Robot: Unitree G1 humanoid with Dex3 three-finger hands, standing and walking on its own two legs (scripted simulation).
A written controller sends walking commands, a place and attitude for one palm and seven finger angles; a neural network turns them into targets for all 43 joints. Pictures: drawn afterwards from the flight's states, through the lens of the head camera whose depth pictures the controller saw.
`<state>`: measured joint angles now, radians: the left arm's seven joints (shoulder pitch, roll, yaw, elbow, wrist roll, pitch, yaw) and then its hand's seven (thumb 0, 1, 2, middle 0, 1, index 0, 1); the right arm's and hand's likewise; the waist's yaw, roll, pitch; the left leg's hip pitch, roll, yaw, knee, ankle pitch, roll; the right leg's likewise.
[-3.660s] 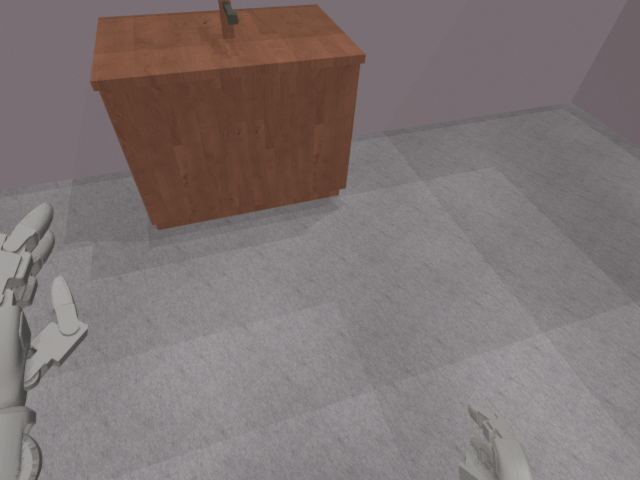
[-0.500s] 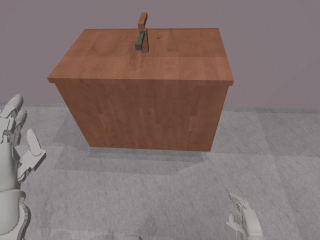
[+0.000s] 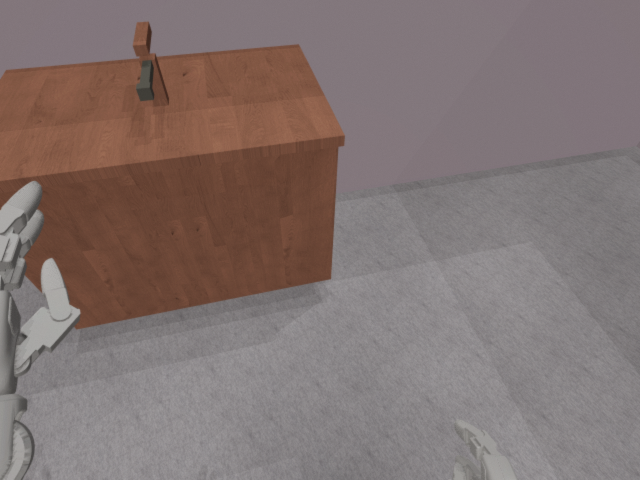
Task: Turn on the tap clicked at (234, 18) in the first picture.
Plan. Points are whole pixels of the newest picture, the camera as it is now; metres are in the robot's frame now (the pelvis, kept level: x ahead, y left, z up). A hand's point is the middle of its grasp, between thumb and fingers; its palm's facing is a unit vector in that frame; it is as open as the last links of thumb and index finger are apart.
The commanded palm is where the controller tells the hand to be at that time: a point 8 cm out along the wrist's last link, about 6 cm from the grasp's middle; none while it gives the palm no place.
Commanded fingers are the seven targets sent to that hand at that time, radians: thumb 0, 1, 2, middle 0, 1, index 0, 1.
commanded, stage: take the last steps up to it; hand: left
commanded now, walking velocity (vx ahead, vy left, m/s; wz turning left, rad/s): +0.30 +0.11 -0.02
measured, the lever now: (145, 91) +0.82 +0.44 +0.06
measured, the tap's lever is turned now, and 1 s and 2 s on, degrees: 0 0 0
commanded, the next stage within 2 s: none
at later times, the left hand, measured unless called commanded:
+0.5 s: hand (28, 368) +0.16 +0.25 +0.18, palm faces +0.46 -0.80 -0.38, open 7.4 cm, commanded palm +0.11 +0.28 +0.19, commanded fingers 0.00 0.90 0.90 -0.20 -0.30 -0.20 -0.30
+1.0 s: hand (104, 285) +0.24 +0.22 +0.18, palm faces +0.35 -0.79 -0.50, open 7.4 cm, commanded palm +0.18 +0.27 +0.19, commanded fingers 0.00 0.90 0.90 -0.20 -0.30 -0.20 -0.30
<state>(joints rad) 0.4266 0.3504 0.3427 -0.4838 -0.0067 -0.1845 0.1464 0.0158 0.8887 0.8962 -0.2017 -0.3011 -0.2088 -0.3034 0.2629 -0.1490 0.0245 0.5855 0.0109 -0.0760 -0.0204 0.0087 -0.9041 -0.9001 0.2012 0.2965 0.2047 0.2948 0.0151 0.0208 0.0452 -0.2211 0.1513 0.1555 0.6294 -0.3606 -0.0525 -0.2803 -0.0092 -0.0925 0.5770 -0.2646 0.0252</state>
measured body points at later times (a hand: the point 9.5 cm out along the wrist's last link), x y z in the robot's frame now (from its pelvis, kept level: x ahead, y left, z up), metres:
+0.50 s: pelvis -0.04 +0.00 +0.01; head -0.05 +0.00 +0.46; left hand +0.13 +0.29 +0.20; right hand +0.11 -0.26 -0.07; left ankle -0.03 +0.12 -0.73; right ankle -0.01 -0.10 -0.68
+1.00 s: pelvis +0.03 -0.01 +0.02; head +0.08 -0.02 +0.47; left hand +0.22 +0.26 +0.21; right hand +0.18 -0.27 -0.09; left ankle +0.09 +0.15 -0.68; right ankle +0.01 -0.11 -0.73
